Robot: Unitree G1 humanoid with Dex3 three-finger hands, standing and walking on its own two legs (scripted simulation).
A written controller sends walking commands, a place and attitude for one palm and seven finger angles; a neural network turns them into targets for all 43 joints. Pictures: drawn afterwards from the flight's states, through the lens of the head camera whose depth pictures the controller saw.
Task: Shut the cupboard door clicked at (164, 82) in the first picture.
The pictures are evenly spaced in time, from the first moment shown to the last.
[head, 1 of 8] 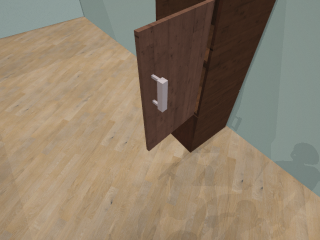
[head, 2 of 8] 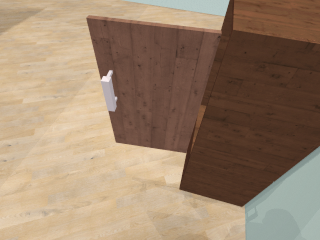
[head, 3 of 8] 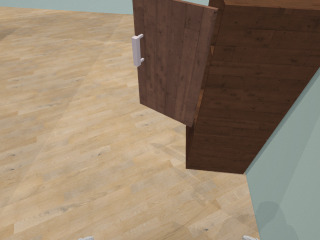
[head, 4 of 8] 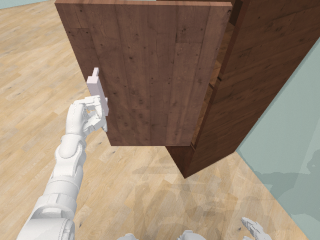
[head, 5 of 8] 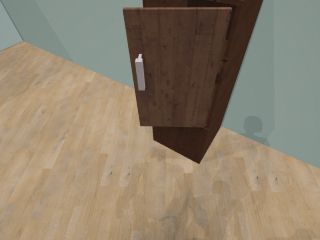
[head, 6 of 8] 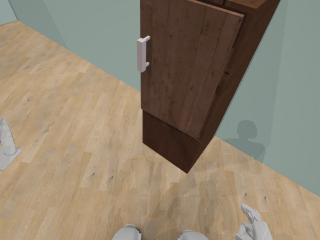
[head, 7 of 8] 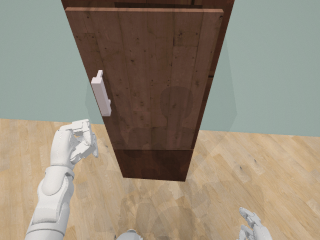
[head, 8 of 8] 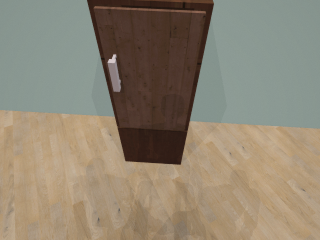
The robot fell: no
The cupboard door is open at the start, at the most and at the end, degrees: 97 97 0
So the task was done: yes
